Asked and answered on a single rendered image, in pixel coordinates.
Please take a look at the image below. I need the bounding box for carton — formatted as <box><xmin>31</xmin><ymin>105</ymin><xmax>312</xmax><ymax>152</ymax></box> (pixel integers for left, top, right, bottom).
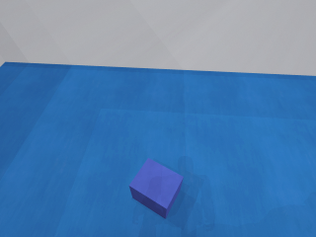
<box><xmin>129</xmin><ymin>158</ymin><xmax>184</xmax><ymax>219</ymax></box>

